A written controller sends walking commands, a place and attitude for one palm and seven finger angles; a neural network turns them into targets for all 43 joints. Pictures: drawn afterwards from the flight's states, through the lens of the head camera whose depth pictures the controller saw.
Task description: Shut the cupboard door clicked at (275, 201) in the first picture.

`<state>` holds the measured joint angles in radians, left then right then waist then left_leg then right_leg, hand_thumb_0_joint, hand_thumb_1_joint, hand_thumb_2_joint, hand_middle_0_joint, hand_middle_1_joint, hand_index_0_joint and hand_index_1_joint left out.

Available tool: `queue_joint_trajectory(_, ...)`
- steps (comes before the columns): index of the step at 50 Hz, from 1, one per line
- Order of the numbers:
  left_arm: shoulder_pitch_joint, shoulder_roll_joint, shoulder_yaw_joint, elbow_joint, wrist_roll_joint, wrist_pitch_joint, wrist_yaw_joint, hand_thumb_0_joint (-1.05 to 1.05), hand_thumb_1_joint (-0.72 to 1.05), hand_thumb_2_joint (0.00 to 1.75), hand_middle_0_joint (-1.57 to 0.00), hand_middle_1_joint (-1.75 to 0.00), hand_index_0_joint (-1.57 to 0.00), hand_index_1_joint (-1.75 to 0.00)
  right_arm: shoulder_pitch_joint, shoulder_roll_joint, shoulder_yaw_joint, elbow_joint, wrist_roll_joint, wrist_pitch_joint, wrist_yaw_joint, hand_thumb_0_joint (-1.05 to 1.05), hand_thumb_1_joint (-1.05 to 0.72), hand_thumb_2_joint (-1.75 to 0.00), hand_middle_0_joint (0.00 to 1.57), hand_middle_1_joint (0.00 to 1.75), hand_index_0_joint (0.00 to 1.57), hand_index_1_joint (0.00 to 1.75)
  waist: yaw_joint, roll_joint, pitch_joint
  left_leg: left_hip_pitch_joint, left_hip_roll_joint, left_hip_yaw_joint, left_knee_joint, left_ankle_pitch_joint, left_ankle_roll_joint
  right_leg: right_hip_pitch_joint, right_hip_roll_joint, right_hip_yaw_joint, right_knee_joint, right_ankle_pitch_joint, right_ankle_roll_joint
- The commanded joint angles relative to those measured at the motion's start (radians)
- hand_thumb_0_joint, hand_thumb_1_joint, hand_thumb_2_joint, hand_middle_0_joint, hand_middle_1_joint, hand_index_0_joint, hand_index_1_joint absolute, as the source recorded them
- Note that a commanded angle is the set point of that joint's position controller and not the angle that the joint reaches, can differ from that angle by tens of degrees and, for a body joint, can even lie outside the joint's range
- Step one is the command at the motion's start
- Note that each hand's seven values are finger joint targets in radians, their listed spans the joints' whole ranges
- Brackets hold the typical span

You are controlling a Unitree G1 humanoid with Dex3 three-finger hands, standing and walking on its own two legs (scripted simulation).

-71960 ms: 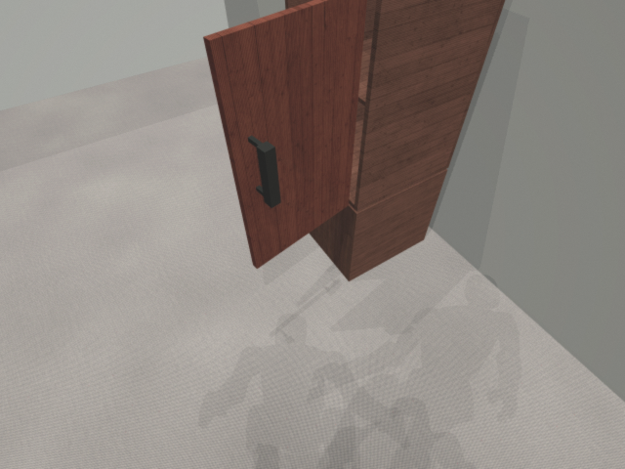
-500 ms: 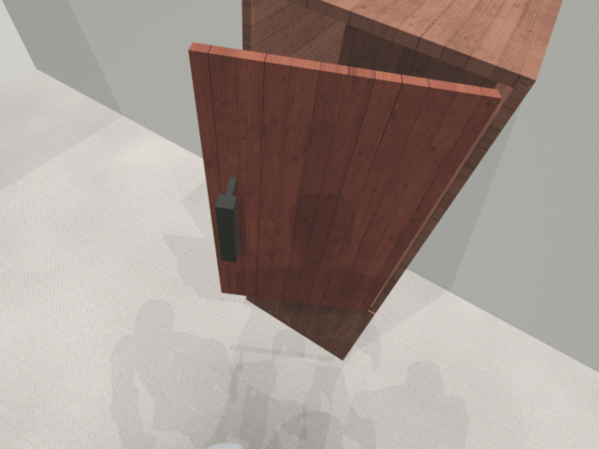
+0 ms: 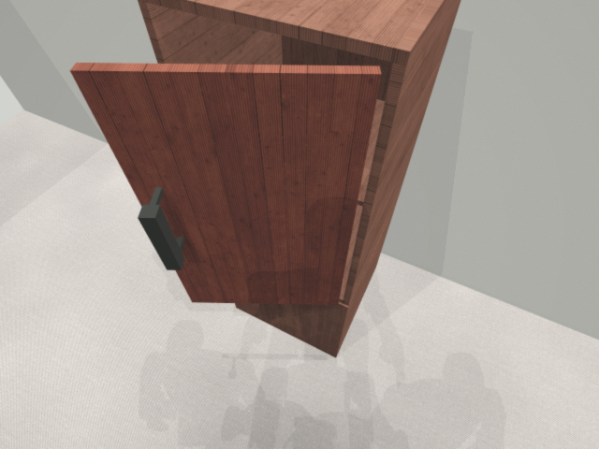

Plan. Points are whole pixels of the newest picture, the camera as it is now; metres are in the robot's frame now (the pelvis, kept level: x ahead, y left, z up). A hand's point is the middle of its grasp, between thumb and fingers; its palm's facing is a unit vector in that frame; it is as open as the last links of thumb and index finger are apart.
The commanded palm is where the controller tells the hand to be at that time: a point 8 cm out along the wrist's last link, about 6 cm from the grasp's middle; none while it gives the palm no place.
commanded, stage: come to a stop and stand still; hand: left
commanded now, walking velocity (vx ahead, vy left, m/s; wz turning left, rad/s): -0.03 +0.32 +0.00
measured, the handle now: (166, 229) +0.44 +0.24 -0.01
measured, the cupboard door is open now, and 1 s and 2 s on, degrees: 26 26 26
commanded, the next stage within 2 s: look again from close up in 0.76 s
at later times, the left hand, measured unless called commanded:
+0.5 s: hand out of the picture -0.02 +0.26 -0.16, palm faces +0.02 -0.95 -0.31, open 7.4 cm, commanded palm none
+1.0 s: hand out of the picture +0.01 +0.23 -0.16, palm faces -0.05 -0.98 -0.21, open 7.3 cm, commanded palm none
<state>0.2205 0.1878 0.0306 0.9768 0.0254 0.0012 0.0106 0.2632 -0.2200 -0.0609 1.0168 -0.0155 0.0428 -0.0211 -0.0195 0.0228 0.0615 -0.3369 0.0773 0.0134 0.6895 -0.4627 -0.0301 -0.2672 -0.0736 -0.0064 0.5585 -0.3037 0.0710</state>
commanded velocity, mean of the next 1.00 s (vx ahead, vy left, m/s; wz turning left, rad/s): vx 0.00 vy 0.03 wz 0.00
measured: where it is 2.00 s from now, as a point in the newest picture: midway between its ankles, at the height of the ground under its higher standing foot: outside the picture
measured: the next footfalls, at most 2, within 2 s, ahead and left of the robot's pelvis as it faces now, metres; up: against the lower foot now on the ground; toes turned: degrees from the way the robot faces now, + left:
left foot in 0.24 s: +0.06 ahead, +0.11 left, +0.00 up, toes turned +1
right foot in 0.46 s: +0.03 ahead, -0.06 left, +0.00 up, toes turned -2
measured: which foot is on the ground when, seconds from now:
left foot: up 0.00-0.22, down 0.24-1.00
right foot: down 0.00-0.24, up 0.26-0.44, down 0.46-1.00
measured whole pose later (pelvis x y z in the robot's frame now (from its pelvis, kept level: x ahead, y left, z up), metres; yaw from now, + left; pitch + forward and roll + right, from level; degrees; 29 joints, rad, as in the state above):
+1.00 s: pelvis -0.01 +0.06 +0.01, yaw -3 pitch +1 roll +1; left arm 0.27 0.14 -0.01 1.09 0.01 0.01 0.04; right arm 0.31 -0.17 0.00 1.07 -0.02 -0.01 -0.02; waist -0.01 0.02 0.03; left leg -0.24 -0.09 0.15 0.37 -0.17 0.12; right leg -0.20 -0.03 0.00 0.48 -0.30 0.01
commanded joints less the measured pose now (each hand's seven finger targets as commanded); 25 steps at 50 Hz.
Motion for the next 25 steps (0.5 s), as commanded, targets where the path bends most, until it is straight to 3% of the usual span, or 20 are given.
queue_joint_trajectory(1, 0.105, 0.193, 0.034, -0.017, 0.003, -0.028, 0.034, 0.0, 0.9, 0.9, -0.2, -0.3, -0.2, -0.3, 0.005, -0.036, 0.0, -0.079, 0.007, -0.024, -0.001, 0.0, -0.9, -0.9, 0.2, 0.3, 0.2, 0.3, 0.054, -0.393, -0.075, -0.154, -0.051, 0.007, 0.151, -0.074, -0.001, 0.224, -0.27, 0.219, -0.122, 0.899, -0.208)
queue_joint_trajectory(3, 0.126, 0.2, 0.044, -0.02, 0.008, -0.017, 0.043, 0.0, 0.9, 0.9, -0.2, -0.3, -0.2, -0.3, -0.011, -0.035, -0.002, -0.086, 0.01, -0.022, 0.004, 0.0, -0.9, -0.9, 0.2, 0.3, 0.2, 0.3, 0.067, -0.318, -0.078, -0.164, -0.073, 0.018, 0.177, -0.07, -0.005, 0.246, -0.278, 0.204, -0.099, 0.948, -0.226)
queue_joint_trajectory(6, 0.116, 0.213, 0.058, -0.032, 0.01, -0.002, 0.05, 0.0, 0.9, 0.9, -0.2, -0.3, -0.2, -0.3, -0.039, -0.021, -0.001, -0.107, 0.011, -0.014, 0.012, 0.0, -0.9, -0.9, 0.2, 0.3, 0.2, 0.3, 0.07, -0.246, -0.066, -0.114, -0.088, 0.025, 0.132, -0.009, -0.007, 0.177, -0.284, 0.201, -0.119, 0.761, -0.238)
queue_joint_trajectory(7, 0.089, 0.213, 0.059, -0.043, 0.011, 0.002, 0.05, 0.0, 0.9, 0.9, -0.2, -0.3, -0.2, -0.3, -0.024, -0.014, -0.003, -0.106, 0.012, -0.013, 0.014, 0.0, -0.9, -0.9, 0.2, 0.3, 0.2, 0.3, 0.051, -0.228, -0.061, -0.063, -0.085, 0.028, 0.063, 0.024, -0.006, 0.132, -0.283, 0.195, -0.119, 0.67, -0.231)
queue_joint_trajectory(9, 0.022, 0.203, 0.056, -0.064, 0.004, 0.013, 0.043, 0.0, 0.9, 0.9, -0.2, -0.3, -0.2, -0.3, 0.059, 0.001, -0.001, -0.081, 0.013, -0.019, 0.013, 0.0, -0.9, -0.9, 0.2, 0.3, 0.2, 0.3, -0.001, -0.217, -0.057, 0.156, -0.098, 0.051, -0.169, 0.205, 0.004, -0.044, -0.221, 0.149, -0.096, 0.389, -0.173)
queue_joint_trajectory(10, 0.004, 0.172, 0.051, -0.077, -0.002, 0.023, 0.038, 0.0, 0.9, 0.9, -0.2, -0.3, -0.2, -0.3, 0.097, -0.022, -0.003, -0.07, 0.011, -0.027, 0.01, 0.0, -0.9, -0.9, 0.2, 0.3, 0.2, 0.3, -0.015, -0.136, -0.053, 0.251, -0.072, 0.028, -0.263, 0.277, 0.015, -0.125, -0.145, 0.106, -0.024, 0.222, -0.134)
queue_joint_trajectory(11, 0.016, 0.105, 0.04, -0.091, -0.009, 0.037, 0.034, 0.0, 0.9, 0.9, -0.2, -0.3, -0.2, -0.3, 0.101, -0.091, -0.014, -0.075, 0.002, -0.038, 0.007, 0.0, -0.9, -0.9, 0.2, 0.3, 0.2, 0.3, -0.011, 0.13, -0.052, 0.244, 0.087, -0.194, -0.371, 0.294, 0.072, -0.21, -0.016, 0.021, 0.115, -0.085, -0.074)
queue_joint_trajectory(12, 0.022, 0.068, 0.037, -0.106, -0.009, 0.048, 0.038, 0.0, 0.9, 0.9, -0.2, -0.3, -0.2, -0.3, 0.093, -0.138, -0.024, -0.1, -0.002, -0.034, 0.002, 0.0, -0.9, -0.9, 0.2, 0.3, 0.2, 0.3, -0.012, 0.266, -0.03, 0.077, 0.216, -0.327, -0.475, 0.248, 0.154, -0.155, 0.042, -0.01, 0.281, -0.295, -0.045)
queue_joint_trajectory(13, 0.141, 0.133, 0.016, -0.009, -0.012, 0.004, 0.057, 0.0, 0.9, 0.9, -0.2, -0.3, -0.2, -0.3, -0.048, -0.19, -0.025, -0.148, 0.002, -0.035, 0.021, 0.0, -0.9, -0.9, 0.2, 0.3, 0.2, 0.3, 0.028, 0.251, -0.128, 0.108, 0.088, -0.059, -0.234, 0.486, 0.108, -0.069, -0.006, -0.01, 0.296, -0.22, -0.098)
queue_joint_trajectory(14, 0.13, 0.135, 0.008, -0.067, 0.001, 0.022, 0.048, 0.0, 0.9, 0.9, -0.2, -0.3, -0.2, -0.3, -0.06, -0.117, -0.004, -0.215, -0.014, -0.035, 0.029, 0.0, -0.9, -0.9, 0.2, 0.3, 0.2, 0.3, 0.035, 0.309, -0.129, -0.026, 0.092, -0.163, -0.321, 0.104, 0.124, -0.065, 0.054, -0.051, 0.301, -0.225, -0.1)
queue_joint_trajectory(15, 0.144, 0.129, 0.019, -0.049, 0.005, 0.033, 0.037, 0.0, 0.9, 0.9, -0.2, -0.3, -0.2, -0.3, -0.115, -0.134, -0.006, -0.225, -0.013, -0.028, 0.025, 0.0, -0.9, -0.9, 0.2, 0.3, 0.2, 0.3, 0.05, 0.393, -0.092, -0.058, 0.09, -0.212, -0.389, -0.047, 0.131, -0.096, 0.066, -0.053, 0.363, -0.182, -0.1)
queue_joint_trajectory(16, 0.124, 0.143, 0.015, -0.039, 0.007, 0.031, 0.031, 0.0, 0.9, 0.9, -0.2, -0.3, -0.2, -0.3, -0.094, -0.121, 0.001, -0.217, -0.013, -0.026, 0.022, 0.0, -0.9, -0.9, 0.2, 0.3, 0.2, 0.3, 0.033, 0.361, -0.05, -0.081, 0.106, -0.237, -0.423, -0.064, 0.144, -0.11, 0.049, -0.037, 0.381, -0.2, -0.106)
queue_joint_trajectory(17, 0.116, 0.137, 0.014, -0.05, 0.009, 0.025, 0.025, 0.0, 0.9, 0.9, -0.2, -0.3, -0.2, -0.3, -0.08, -0.106, 0.009, -0.225, -0.014, -0.029, 0.019, 0.0, -0.9, -0.9, 0.2, 0.3, 0.2, 0.3, 0.041, 0.301, -0.022, -0.094, 0.106, -0.233, -0.412, -0.026, 0.16, -0.117, 0.049, -0.033, 0.356, -0.192, -0.106)
queue_joint_trajectory(20, 0.143, 0.083, -0.003, -0.026, 0.0, 0.002, 0.026, 0.0, 0.9, 0.9, -0.2, -0.3, -0.2, -0.3, -0.034, -0.104, 0.007, -0.218, -0.011, -0.039, 0.013, 0.0, -0.9, -0.9, 0.2, 0.3, 0.2, 0.3, 0.045, 0.025, -0.051, -0.028, 0.127, -0.216, -0.388, 0.056, 0.172, -0.054, 0.039, -0.023, 0.158, -0.147, -0.104)
queue_joint_trajectory(21, 0.16, 0.075, -0.01, -0.021, 0.0, -0.004, 0.028, 0.0, 0.9, 0.9, -0.2, -0.3, -0.2, -0.3, -0.033, -0.104, 0.008, -0.217, -0.005, -0.041, 0.012, 0.0, -0.9, -0.9, 0.2, 0.3, 0.2, 0.3, 0.053, -0.03, -0.047, -0.039, 0.112, -0.198, -0.366, 0.029, 0.159, -0.012, 0.036, -0.007, 0.032, -0.097, -0.107)
queue_joint_trajectory(22, 0.151, 0.089, -0.01, -0.017, 0.004, -0.011, 0.029, 0.0, 0.9, 0.9, -0.2, -0.3, -0.2, -0.3, -0.034, -0.08, 0.013, -0.211, -0.002, -0.044, 0.012, 0.0, -0.9, -0.9, 0.2, 0.3, 0.2, 0.3, 0.05, -0.064, -0.03, -0.043, 0.07, -0.161, -0.341, 0.05, 0.135, -0.001, 0.016, 0.047, -0.067, -0.06, -0.123)
queue_joint_trajectory(24, 0.113, 0.119, -0.019, -0.035, 0.007, -0.021, 0.028, 0.0, 0.9, 0.9, -0.2, -0.3, -0.2, -0.3, 0.001, -0.055, 0.019, -0.204, 0.005, -0.041, 0.018, 0.0, -0.9, -0.9, 0.2, 0.3, 0.2, 0.3, 0.002, -0.157, 0.01, 0.037, -0.026, -0.058, -0.244, 0.094, 0.081, -0.141, -0.094, 0.215, -0.211, -0.21, -0.19)
queue_joint_trajectory(25, 0.079, 0.131, -0.02, -0.043, 0.003, -0.021, 0.025, 0.0, 0.9, 0.9, -0.2, -0.3, -0.2, -0.3, 0.033, -0.049, 0.021, -0.191, 0.004, -0.042, 0.02, 0.0, -0.9, -0.9, 0.2, 0.3, 0.2, 0.3, -0.026, -0.169, -0.005, 0.124, -0.05, -0.042, -0.209, 0.123, 0.074, -0.222, -0.119, 0.241, -0.248, -0.274, -0.203)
